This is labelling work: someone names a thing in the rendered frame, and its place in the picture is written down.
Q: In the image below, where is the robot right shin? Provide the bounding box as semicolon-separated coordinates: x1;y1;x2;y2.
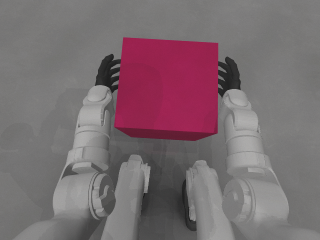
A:
187;160;219;220

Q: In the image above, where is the carton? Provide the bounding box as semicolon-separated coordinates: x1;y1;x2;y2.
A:
114;37;219;141

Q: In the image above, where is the left robot forearm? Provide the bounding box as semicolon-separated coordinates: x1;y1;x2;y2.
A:
52;85;115;211

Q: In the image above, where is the right robot thigh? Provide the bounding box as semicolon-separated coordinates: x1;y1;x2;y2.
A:
186;165;236;240

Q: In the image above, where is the robot right upper arm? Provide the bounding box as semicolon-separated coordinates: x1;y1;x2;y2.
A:
221;176;320;240

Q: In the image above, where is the robot left upper arm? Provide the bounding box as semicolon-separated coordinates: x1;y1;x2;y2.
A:
12;171;116;240

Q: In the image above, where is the right robot forearm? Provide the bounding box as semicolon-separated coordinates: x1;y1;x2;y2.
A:
218;89;289;209

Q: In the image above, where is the robot left hand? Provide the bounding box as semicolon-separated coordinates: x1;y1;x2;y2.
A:
95;54;121;93

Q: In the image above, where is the robot right hand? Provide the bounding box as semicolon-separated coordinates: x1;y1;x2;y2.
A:
218;56;241;97

